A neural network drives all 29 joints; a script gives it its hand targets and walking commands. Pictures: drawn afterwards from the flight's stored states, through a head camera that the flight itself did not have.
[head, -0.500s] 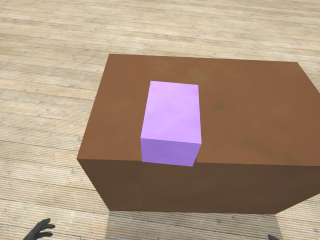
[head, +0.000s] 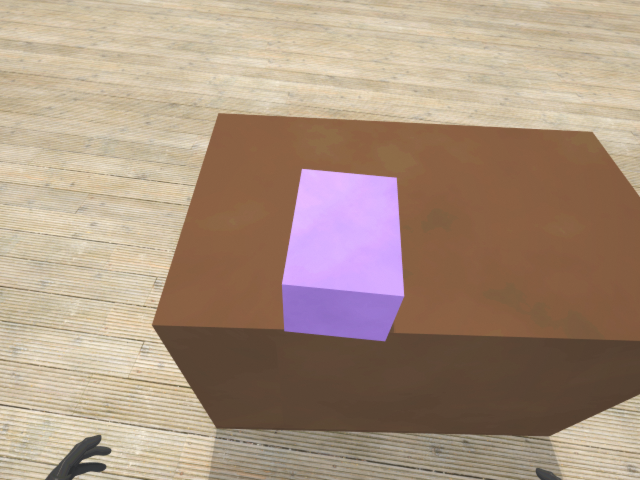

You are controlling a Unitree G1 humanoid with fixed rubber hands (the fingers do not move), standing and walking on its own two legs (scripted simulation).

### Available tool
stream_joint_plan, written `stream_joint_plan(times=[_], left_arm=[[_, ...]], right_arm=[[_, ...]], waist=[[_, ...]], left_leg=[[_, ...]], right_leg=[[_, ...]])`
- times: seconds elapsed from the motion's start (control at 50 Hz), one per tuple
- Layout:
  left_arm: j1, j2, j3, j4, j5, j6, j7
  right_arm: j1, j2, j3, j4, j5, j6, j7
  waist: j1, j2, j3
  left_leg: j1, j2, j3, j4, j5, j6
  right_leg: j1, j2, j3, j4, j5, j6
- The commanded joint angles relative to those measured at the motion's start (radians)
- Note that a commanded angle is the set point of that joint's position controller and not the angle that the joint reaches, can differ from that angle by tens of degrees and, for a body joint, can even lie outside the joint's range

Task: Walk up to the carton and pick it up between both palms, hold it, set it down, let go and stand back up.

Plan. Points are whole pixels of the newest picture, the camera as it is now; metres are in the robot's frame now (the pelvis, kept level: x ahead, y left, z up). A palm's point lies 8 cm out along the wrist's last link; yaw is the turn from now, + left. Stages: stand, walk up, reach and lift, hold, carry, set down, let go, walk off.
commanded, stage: walk up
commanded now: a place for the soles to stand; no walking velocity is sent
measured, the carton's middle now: (342, 252) +0.45 -0.02 -0.04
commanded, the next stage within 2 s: reach and lift in 0.20 s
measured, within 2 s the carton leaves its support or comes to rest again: neither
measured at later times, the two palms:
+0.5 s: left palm (126, 416) +0.19 +0.25 -0.07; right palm (574, 475) +0.15 -0.32 -0.08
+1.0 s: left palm (109, 419) +0.18 +0.26 -0.03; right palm (545, 468) +0.15 -0.26 -0.04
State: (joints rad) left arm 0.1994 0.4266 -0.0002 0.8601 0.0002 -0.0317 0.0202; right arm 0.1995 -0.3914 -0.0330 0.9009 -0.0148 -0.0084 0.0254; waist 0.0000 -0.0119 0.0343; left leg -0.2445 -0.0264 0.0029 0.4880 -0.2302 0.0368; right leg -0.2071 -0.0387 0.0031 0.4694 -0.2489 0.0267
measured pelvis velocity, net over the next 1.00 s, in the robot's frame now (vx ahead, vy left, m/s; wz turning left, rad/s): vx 0.00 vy -0.02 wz -0.01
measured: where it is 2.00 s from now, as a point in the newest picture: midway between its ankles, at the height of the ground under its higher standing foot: outside the picture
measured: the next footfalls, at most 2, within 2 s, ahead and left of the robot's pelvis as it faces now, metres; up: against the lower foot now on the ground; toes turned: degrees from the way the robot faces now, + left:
none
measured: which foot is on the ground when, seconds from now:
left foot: down 0.00-1.00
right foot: down 0.00-1.00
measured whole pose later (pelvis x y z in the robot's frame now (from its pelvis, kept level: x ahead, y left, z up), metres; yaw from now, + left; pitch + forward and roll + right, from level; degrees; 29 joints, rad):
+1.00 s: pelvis +0.00 -0.02 +0.01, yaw -1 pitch -7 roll -1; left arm 0.22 0.35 0.05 0.31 0.00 0.26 -0.01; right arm 0.26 -0.20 -0.08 0.51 -0.03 -0.13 0.02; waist 0.00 -0.03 0.11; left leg -0.07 0.01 0.00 0.38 -0.19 0.00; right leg -0.03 -0.01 0.00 0.33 -0.19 0.01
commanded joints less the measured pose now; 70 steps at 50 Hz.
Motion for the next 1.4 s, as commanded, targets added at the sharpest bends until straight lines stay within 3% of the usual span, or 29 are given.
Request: stream_joint_plan(times=[0.0, 0.08, 0.18, 0.2, 0.24, 0.28, 0.32, 0.34, 0.42, 0.46, 0.5, 0.54, 0.58, 0.6, 0.62, 0.66, 0.68, 0.7, 0.76, 0.8, 0.86, 0.94, 1.0, 1.08, 1.14, 1.16, 1.2, 1.32, 1.38], left_arm=[[-0.036, 0.180, 0.043, 0.008, 0.014, -0.016, -0.001], [-0.039, 0.171, 0.040, 0.017, 0.012, -0.016, -0.005], [-0.032, 0.181, 0.043, 0.001, 0.020, -0.014, -0.006], [-0.383, 0.126, 0.080, -0.252, 0.036, 0.192, 0.011], [-0.324, 0.047, 0.036, -0.290, 0.024, 0.342, 0.021], [-0.296, 0.039, 0.073, -0.381, 0.044, 0.397, 0.016], [-0.279, 0.070, 0.105, -0.503, 0.038, 0.410, 0.011], [-0.228, 0.062, 0.128, -0.520, 0.043, 0.415, 0.001], [-0.108, 0.102, 0.182, -0.510, 0.070, 0.409, -0.016], [-0.081, 0.119, 0.219, -0.519, 0.101, 0.397, -0.026], [-0.088, 0.096, 0.200, -0.519, 0.089, 0.401, -0.031], [-0.088, 0.088, 0.201, -0.517, 0.087, 0.400, -0.037], [-0.076, 0.069, 0.184, -0.515, 0.083, 0.381, -0.044], [-0.108, 0.090, 0.184, -0.548, 0.051, 0.363, -0.048], [-0.101, 0.064, 0.194, -0.563, 0.046, 0.349, -0.040], [-0.098, 0.062, 0.203, -0.600, 0.033, 0.310, -0.039], [-0.098, 0.067, 0.190, -0.614, 0.029, 0.301, -0.033], [-0.076, 0.052, 0.175, -0.649, 0.019, 0.300, -0.035], [-0.040, 0.030, 0.123, -0.675, -0.031, 0.284, -0.036], [-0.040, 0.029, 0.126, -0.707, -0.042, 0.278, -0.031], [-0.004, 0.003, 0.097, -0.743, -0.063, 0.258, -0.032], [0.033, -0.011, 0.069, -0.755, -0.074, 0.249, -0.032], [0.034, -0.032, 0.041, -0.781, -0.088, 0.243, -0.034], [0.017, -0.019, 0.055, -0.877, -0.125, 0.192, -0.024], [0.049, -0.027, 0.051, -0.843, -0.142, 0.172, -0.023], [0.080, -0.026, 0.060, -0.837, -0.127, 0.178, -0.022], [0.124, -0.030, 0.064, -0.882, -0.151, 0.149, -0.028], [0.153, -0.045, 0.036, -0.908, -0.187, 0.092, -0.035], [0.169, -0.053, 0.029, -0.949, -0.200, 0.045, -0.037]], right_arm=[[-0.061, -0.204, -0.034, -0.036, 0.006, -0.012, -0.004], [-0.059, -0.193, -0.037, -0.027, 0.004, -0.013, -0.005], [-0.065, -0.209, -0.034, -0.051, 0.001, -0.015, -0.003], [-0.401, -0.040, -0.129, 0.063, -0.112, -0.166, 0.040], [-0.291, -0.149, -0.171, 0.081, -0.099, -0.176, 0.077], [-0.252, -0.155, -0.163, 0.054, -0.083, -0.172, 0.072], [-0.193, -0.162, -0.163, -0.015, -0.039, -0.181, 0.067], [-0.167, -0.118, -0.129, -0.063, -0.018, -0.185, 0.056], [-0.092, -0.110, -0.099, -0.174, 0.007, -0.191, 0.021], [-0.045, -0.068, -0.057, -0.188, 0.018, -0.182, 0.003], [-0.053, -0.052, -0.058, -0.191, 0.018, -0.165, -0.001], [-0.041, -0.022, -0.037, -0.191, 0.028, -0.145, -0.002], [-0.016, -0.003, -0.022, -0.262, 0.021, -0.140, -0.009], [-0.043, 0.001, -0.042, -0.267, 0.021, -0.140, -0.014], [-0.039, 0.018, -0.025, -0.316, 0.031, -0.152, -0.015], [-0.012, 0.053, -0.015, -0.342, 0.026, -0.155, -0.024], [0.014, 0.045, -0.027, -0.310, 0.020, -0.150, -0.020], [0.023, 0.056, -0.028, -0.350, 0.028, -0.151, -0.019], [0.049, 0.068, -0.066, -0.411, 0.033, -0.152, -0.029], [0.034, 0.065, -0.079, -0.458, 0.028, -0.161, -0.030], [0.073, 0.085, -0.076, -0.520, 0.030, -0.158, -0.032], [0.109, 0.106, -0.082, -0.571, 0.046, -0.133, -0.031], [0.124, 0.112, -0.077, -0.607, 0.042, -0.109, -0.028], [0.125, 0.167, -0.056, -0.716, 0.079, -0.110, -0.034], [0.160, 0.184, -0.050, -0.752, 0.080, -0.097, -0.043], [0.197, 0.172, -0.044, -0.756, 0.089, -0.093, -0.045], [0.224, 0.185, -0.018, -0.819, 0.090, -0.100, -0.061], [0.270, 0.221, 0.018, -0.860, 0.109, -0.107, -0.075], [0.293, 0.244, 0.050, -0.942, 0.121, -0.147, -0.080]], waist=[[0.016, 0.000, -0.086], [0.005, 0.062, -0.038], [0.003, 0.045, -0.096], [-0.015, 0.110, 0.074], [-0.010, 0.135, 0.109], [-0.015, 0.074, -0.010], [-0.018, 0.085, -0.171], [-0.003, 0.044, -0.187], [0.006, -0.098, -0.167], [0.040, -0.085, -0.101], [0.010, -0.062, -0.061], [0.010, -0.044, 0.000], [0.023, -0.081, 0.002], [-0.005, -0.091, -0.015], [0.022, -0.073, -0.058], [0.023, -0.064, -0.053], [0.001, -0.014, -0.048], [0.010, 0.008, -0.053], [-0.017, -0.014, -0.065], [0.000, 0.041, -0.083], [0.005, 0.007, -0.080], [-0.011, 0.051, -0.013], [-0.015, 0.025, 0.018], [0.006, 0.065, -0.020], [-0.004, 0.019, 0.002], [0.015, 0.084, -0.005], [0.022, 0.030, -0.025], [0.006, 0.050, -0.019], [0.029, 0.035, -0.062]], left_leg=[[0.064, 0.124, -0.141, -0.117, 0.080, 0.023], [0.026, 0.124, -0.159, -0.149, 0.017, 0.019], [0.055, 0.127, -0.159, -0.140, 0.047, 0.029], [-0.232, 0.111, 0.060, -0.088, -0.278, -0.090], [-0.358, 0.160, 0.059, -0.085, -0.330, -0.047], [-0.222, 0.150, 0.090, -0.028, -0.168, -0.042], [0.011, 0.122, 0.095, 0.012, 0.042, -0.065], [0.128, 0.078, 0.112, 0.048, 0.174, -0.076], [0.195, 0.041, 0.085, 0.019, 0.290, -0.059], [0.134, 0.013, 0.105, -0.036, 0.229, -0.045], [0.148, 0.016, 0.086, -0.079, 0.237, -0.051], [0.179, 0.012, 0.097, -0.104, 0.198, -0.052], [0.160, 0.011, 0.115, -0.123, 0.182, -0.045], [0.192, 0.014, 0.096, -0.127, 0.169, -0.043], [0.197, 0.004, 0.111, -0.128, 0.227, -0.046], [0.221, 0.001, 0.114, -0.140, 0.219, -0.052], [0.223, 0.014, 0.105, -0.149, 0.236, -0.060], [0.218, 0.007, 0.104, -0.158, 0.225, -0.066], [0.260, 0.014, 0.101, -0.161, 0.233, -0.065], [0.231, 0.018, 0.107, -0.168, 0.269, -0.077], [0.241, 0.025, 0.114, -0.182, 0.243, -0.078], [0.222, 0.047, 0.107, -0.213, 0.197, -0.078], [0.216, 0.051, 0.104, -0.238, 0.133, -0.076], [0.178, 0.049, 0.101, -0.239, 0.154, -0.071], [0.211, 0.043, 0.106, -0.243, 0.113, -0.066], [0.200, 0.041, 0.113, -0.257, 0.122, -0.072], [0.221, 0.034, 0.100, -0.229, 0.221, -0.071], [0.242, 0.032, 0.081, -0.212, 0.284, -0.080], [0.274, 0.027, 0.077, -0.197, 0.336, -0.079]], right_leg=[[0.043, -0.083, 0.069, -0.076, 0.096, -0.072], [0.012, -0.075, 0.063, -0.083, 0.060, -0.071], [0.057, -0.078, 0.053, -0.072, 0.078, -0.058], [-0.017, 0.078, -0.128, 0.075, -0.163, -0.076], [0.109, 0.100, -0.135, 0.204, -0.070, -0.070], [0.102, 0.077, -0.117, 0.166, 0.002, -0.072], [0.076, 0.075, -0.119, 0.111, 0.076, -0.076], [0.034, 0.060, -0.096, 0.045, 0.118, -0.084], [0.110, 0.057, -0.066, -0.008, 0.327, -0.039], [0.201, 0.045, -0.031, -0.031, 0.379, -0.022], [0.207, 0.058, -0.039, -0.049, 0.401, -0.022], [0.174, 0.043, -0.035, -0.099, 0.352, -0.017], [0.172, 0.043, -0.032, -0.101, 0.368, -0.012], [0.160, 0.041, -0.025, -0.112, 0.358, 0.003], [0.190, 0.035, -0.019, -0.115, 0.403, -0.002], [0.166, 0.032, -0.011, -0.126, 0.392, 0.003], [0.154, 0.042, -0.025, -0.131, 0.319, -0.010], [0.165, 0.050, -0.021, -0.139, 0.303, -0.014], [0.149, 0.060, -0.039, -0.164, 0.236, -0.024], [0.167, 0.058, -0.030, -0.160, 0.220, -0.038], [0.159, 0.060, -0.037, -0.186, 0.181, -0.037], [0.176, 0.060, -0.030, -0.211, 0.130, -0.054], [0.160, 0.066, -0.016, -0.227, 0.081, -0.054], [0.183, 0.050, 0.006, -0.220, 0.095, -0.048], [0.141, 0.045, 0.005, -0.248, 0.048, -0.054], [0.140, 0.046, -0.004, -0.241, 0.061, -0.050], [0.157, 0.035, 0.014, -0.242, 0.160, -0.044], [0.140, 0.035, 0.023, -0.244, 0.170, -0.045], [0.146, 0.041, 0.015, -0.254, 0.192, -0.045]])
